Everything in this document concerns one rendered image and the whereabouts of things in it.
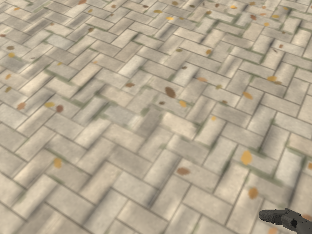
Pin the right robot hand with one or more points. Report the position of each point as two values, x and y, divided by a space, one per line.
288 218

